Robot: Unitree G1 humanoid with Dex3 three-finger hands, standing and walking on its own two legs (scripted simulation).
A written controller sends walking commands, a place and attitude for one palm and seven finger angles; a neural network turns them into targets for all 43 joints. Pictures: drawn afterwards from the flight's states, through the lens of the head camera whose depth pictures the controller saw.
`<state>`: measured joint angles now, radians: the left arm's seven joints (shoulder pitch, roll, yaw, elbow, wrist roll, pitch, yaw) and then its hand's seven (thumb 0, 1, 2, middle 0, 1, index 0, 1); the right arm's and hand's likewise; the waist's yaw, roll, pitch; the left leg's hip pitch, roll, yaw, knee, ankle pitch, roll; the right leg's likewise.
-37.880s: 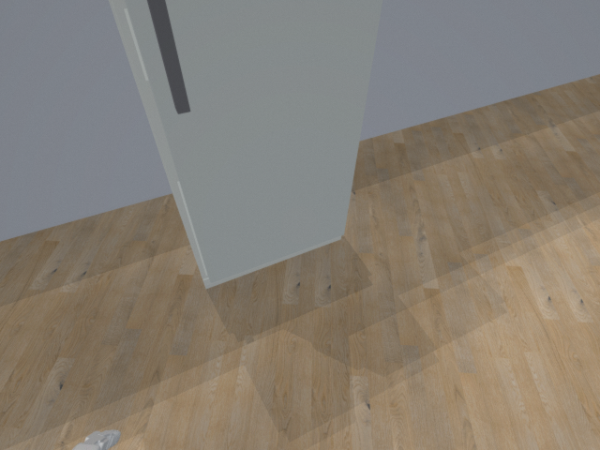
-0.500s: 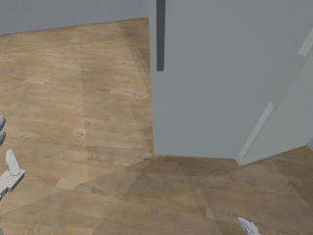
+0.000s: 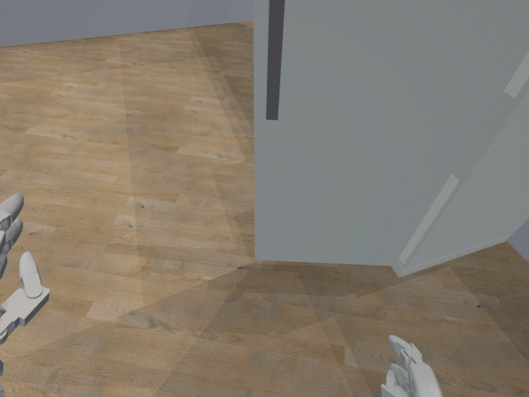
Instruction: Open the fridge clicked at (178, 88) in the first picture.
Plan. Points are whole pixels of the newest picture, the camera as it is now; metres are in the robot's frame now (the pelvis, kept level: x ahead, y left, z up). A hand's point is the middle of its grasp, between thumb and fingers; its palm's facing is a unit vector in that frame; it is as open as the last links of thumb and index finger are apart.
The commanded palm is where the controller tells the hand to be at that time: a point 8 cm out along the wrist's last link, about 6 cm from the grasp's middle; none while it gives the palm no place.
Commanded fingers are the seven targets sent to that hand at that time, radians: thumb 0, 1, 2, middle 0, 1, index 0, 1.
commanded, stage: let the arm hang, fingers relaxed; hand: left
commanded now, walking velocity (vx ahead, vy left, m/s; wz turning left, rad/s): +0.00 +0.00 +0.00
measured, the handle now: (275, 28) +0.71 +0.04 +0.24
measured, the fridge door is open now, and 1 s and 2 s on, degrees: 69 69 69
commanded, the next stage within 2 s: look to check the result in 1.10 s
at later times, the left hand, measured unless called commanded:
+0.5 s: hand out of the picture -0.05 +0.21 -0.18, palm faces +0.05 -0.98 -0.21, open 7.2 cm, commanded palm none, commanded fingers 0.00 0.90 0.90 -0.20 -0.30 -0.20 -0.30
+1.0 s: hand out of the picture +0.00 +0.20 -0.17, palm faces +0.03 -0.98 -0.19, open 7.4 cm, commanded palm none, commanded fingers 0.00 0.90 0.90 -0.20 -0.30 -0.20 -0.30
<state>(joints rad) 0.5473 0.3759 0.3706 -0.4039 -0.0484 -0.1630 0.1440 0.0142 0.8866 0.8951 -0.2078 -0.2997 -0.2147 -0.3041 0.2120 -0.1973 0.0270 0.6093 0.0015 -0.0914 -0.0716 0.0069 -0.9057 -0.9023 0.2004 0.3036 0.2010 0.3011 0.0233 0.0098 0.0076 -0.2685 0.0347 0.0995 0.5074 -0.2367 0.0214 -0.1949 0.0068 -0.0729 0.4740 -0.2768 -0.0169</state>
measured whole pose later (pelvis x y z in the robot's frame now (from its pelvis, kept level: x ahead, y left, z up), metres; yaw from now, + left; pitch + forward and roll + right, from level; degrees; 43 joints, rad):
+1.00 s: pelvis -0.02 +0.02 +0.00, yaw +2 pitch -1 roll -1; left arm 0.21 0.18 0.01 1.12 0.02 -0.01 0.02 0.00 0.90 0.90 -0.20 -0.30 -0.20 -0.30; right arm 0.23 -0.19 -0.01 1.11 -0.02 0.01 -0.02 0.00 -0.91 -0.90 0.20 0.30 0.20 0.30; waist -0.01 0.00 0.03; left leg -0.26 -0.01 0.09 0.42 -0.15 0.06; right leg -0.20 -0.03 -0.09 0.43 -0.22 0.01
